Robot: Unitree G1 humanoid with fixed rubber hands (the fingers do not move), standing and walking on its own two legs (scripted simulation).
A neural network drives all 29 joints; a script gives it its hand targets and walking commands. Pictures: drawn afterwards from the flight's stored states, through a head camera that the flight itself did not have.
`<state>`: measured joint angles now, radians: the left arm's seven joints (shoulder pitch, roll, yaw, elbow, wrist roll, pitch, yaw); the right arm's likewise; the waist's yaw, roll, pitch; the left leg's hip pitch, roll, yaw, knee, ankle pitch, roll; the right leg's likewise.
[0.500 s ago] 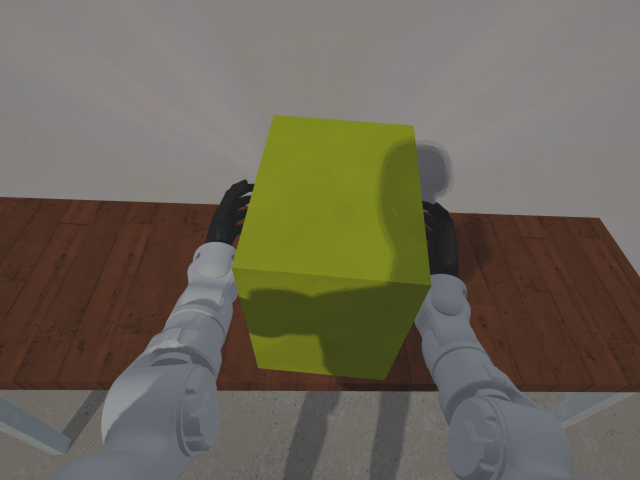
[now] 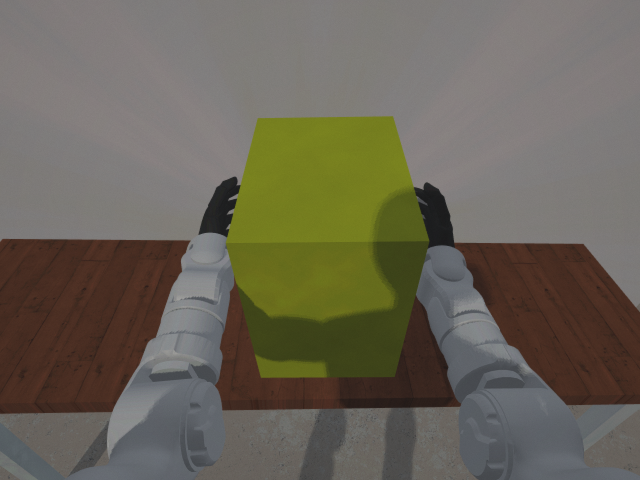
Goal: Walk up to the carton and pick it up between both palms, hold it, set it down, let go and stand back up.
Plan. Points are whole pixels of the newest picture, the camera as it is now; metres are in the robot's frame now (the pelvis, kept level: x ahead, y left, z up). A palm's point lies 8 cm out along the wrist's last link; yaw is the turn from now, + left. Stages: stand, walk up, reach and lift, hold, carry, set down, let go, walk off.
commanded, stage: reach and lift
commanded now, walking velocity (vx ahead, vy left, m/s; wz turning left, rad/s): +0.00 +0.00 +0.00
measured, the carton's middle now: (326, 248) +0.42 -0.02 +0.10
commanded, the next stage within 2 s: hold in 1.62 s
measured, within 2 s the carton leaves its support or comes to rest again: neither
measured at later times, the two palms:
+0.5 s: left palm (217, 234) +0.37 +0.13 +0.17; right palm (451, 240) +0.35 -0.16 +0.17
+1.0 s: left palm (202, 214) +0.36 +0.14 +0.21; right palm (452, 205) +0.36 -0.15 +0.22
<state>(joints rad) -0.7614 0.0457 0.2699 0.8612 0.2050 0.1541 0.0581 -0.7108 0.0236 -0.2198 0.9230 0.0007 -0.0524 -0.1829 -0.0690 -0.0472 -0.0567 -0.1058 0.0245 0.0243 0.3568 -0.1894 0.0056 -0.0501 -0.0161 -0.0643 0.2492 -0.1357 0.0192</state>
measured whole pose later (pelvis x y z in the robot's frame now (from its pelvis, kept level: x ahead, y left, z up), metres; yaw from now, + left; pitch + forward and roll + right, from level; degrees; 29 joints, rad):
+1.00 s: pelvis -0.01 -0.02 +0.00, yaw +2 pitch -10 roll -1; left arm -0.71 0.00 0.33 0.32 0.30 0.64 -0.03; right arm -0.79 -0.02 -0.08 0.68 0.16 0.27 -0.20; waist -0.11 -0.07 0.01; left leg 0.00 0.02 -0.02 0.35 -0.18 -0.01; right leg 0.05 -0.01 -0.09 0.29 -0.16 0.00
